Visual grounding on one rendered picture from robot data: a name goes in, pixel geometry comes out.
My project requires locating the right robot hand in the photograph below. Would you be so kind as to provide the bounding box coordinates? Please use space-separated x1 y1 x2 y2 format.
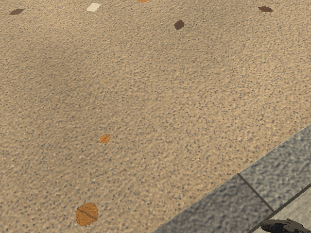
260 218 311 233

